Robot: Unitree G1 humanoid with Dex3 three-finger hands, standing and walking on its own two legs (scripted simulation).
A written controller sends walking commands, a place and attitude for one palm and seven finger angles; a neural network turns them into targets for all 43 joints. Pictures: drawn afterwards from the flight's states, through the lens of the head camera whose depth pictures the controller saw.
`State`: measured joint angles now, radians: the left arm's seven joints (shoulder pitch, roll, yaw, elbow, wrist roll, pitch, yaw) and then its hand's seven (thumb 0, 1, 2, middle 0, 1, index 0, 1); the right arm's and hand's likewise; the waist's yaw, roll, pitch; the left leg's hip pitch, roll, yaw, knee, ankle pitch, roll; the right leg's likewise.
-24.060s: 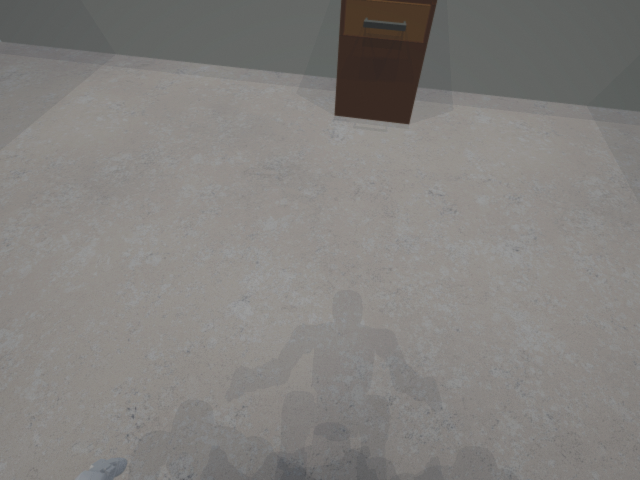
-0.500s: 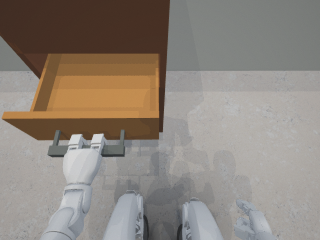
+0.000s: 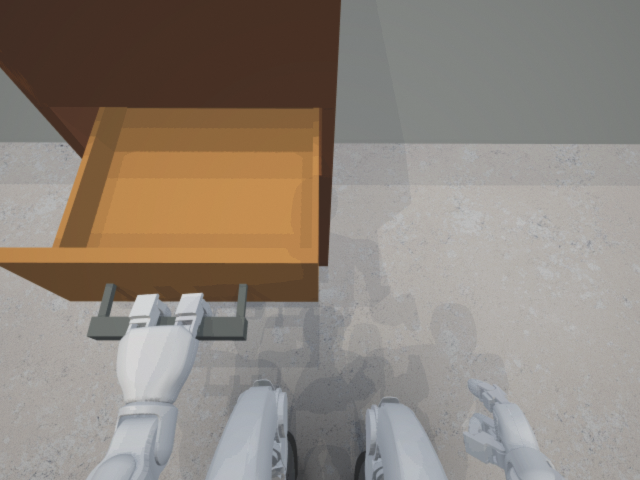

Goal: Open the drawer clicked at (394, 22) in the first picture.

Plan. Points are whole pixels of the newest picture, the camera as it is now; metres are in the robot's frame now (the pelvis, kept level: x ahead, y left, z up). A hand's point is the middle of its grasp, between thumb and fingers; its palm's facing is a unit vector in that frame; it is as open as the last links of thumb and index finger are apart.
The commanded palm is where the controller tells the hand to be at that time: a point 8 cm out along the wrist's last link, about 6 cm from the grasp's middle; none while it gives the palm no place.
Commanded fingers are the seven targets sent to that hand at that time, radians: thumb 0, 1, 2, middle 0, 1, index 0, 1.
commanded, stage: pull the drawer open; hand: left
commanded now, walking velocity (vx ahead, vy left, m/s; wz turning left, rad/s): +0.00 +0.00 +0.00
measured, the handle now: (173, 310) +0.32 +0.22 -0.07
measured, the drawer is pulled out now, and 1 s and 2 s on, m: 0.24 0.29 0.30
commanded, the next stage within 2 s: open the thumb to release the handle in 1.40 s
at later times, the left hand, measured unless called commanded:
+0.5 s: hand (174, 382) +0.23 +0.21 -0.09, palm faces -0.09 -0.09 -0.99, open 6.3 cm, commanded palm +0.20 +0.21 -0.04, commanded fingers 0.00 0.90 0.90 -0.40 -1.35 -0.40 -1.35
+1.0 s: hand (172, 395) +0.22 +0.21 -0.09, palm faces -0.10 -0.10 -0.99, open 6.3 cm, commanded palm +0.18 +0.21 -0.04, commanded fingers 0.00 0.90 0.90 -0.40 -1.35 -0.40 -1.35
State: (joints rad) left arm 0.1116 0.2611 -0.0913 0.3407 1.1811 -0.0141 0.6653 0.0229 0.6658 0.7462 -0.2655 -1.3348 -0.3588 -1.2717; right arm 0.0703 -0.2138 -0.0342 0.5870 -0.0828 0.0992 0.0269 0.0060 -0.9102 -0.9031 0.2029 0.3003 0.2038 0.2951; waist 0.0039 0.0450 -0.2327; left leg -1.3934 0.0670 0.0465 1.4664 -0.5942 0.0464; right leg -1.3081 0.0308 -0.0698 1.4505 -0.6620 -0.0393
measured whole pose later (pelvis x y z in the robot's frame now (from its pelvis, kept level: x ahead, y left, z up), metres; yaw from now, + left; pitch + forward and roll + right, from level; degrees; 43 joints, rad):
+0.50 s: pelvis +0.00 -0.01 -0.01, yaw +0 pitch +30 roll -2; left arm 0.21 0.26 -0.08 0.27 1.18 -0.05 0.67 0.03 0.67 0.73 -0.26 -1.33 -0.36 -1.28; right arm 0.06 -0.22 -0.03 0.57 -0.09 0.09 0.02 0.01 -0.91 -0.90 0.20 0.30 0.20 0.30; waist 0.02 0.04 -0.24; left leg -1.41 0.07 0.04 1.48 -0.60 0.04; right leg -1.33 0.03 -0.07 1.48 -0.68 -0.05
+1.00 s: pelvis +0.00 -0.01 -0.01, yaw +0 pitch +30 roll -1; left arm 0.27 0.27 -0.05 0.24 1.18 -0.10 0.67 0.03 0.67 0.73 -0.25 -1.33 -0.35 -1.27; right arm 0.05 -0.21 -0.02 0.57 -0.09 0.08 0.01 0.01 -0.91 -0.90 0.20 0.30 0.20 0.30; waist 0.03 0.04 -0.24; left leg -1.42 0.07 0.05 1.50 -0.61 0.03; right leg -1.34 0.03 -0.07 1.50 -0.68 -0.06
